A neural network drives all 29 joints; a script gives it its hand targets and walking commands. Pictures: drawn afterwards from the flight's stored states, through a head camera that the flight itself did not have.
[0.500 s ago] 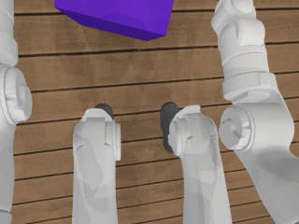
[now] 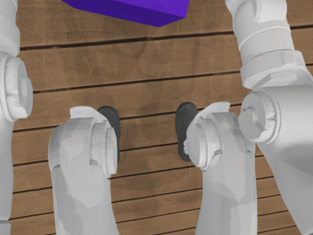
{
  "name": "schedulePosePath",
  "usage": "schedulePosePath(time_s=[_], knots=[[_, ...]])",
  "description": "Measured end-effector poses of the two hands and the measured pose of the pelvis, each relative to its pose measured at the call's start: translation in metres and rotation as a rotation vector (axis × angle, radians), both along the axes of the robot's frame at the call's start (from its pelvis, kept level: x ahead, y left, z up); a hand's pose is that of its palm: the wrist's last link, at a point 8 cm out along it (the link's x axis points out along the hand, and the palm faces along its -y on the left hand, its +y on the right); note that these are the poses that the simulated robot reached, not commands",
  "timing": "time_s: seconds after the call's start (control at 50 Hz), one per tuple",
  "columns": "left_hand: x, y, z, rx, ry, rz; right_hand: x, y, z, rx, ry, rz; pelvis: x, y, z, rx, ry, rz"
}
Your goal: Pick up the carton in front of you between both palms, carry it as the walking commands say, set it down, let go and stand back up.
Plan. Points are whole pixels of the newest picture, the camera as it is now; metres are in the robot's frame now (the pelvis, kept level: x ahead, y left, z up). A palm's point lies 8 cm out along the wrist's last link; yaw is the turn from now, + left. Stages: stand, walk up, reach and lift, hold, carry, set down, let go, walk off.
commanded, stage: reach and lift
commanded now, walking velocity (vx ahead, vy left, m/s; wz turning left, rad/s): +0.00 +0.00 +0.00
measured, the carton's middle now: out of the picture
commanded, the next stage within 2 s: none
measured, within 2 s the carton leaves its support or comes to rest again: leaves its support in 0.62 s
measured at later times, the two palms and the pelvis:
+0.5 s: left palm out of the picture +0.58 +0.22 -0.17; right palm out of the picture +0.56 -0.09 -0.17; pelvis +0.00 +0.00 +0.00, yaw +0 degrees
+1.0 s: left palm out of the picture +0.51 +0.21 +0.01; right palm out of the picture +0.51 -0.08 +0.00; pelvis -0.01 -0.02 +0.08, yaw +5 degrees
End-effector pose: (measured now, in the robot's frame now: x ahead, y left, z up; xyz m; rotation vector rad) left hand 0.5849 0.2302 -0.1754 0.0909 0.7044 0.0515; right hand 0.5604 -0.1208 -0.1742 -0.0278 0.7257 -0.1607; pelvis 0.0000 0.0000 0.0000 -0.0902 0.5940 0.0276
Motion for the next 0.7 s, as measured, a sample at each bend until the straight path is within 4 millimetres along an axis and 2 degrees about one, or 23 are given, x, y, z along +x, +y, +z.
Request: schedulePosePath(time_s=[0.16,0.26,0.42,0.56,0.64,0.7], knots=[[-0.006,-0.004,0.004,-0.01,0.015,-0.015,-0.007,0.01,0.001,0.018,0.014,0.015,-0.005,-0.003,0.002,-0.001,-0.014,0.004],[-0.007,-0.013,0.006,-0.011,0.035,-0.039,-0.006,0.032,0.004,0.049,0.019,0.034,-0.007,-0.003,0.004,-0.002,-0.015,0.008],[-0.006,-0.014,0.007,-0.019,0.066,-0.063,-0.001,0.031,0.005,0.049,0.042,0.023,-0.001,0.001,-0.001,-0.009,-0.01,0.007],[-0.013,-0.016,0.005,-0.039,0.052,-0.043,0.001,0.029,0.008,0.053,0.032,0.003,0.004,0.004,-0.004,0.0,0.018,0.007],[-0.02,-0.017,0.013,-0.023,0.042,-0.014,-0.002,0.032,0.021,0.044,0.016,-0.017,0.006,0.002,-0.001,0.004,0.036,0.013],[-0.026,-0.016,0.034,-0.015,0.02,0.02,-0.007,0.036,0.042,0.046,-0.014,-0.032,0.006,-0.001,0.005,0.006,0.051,0.022]])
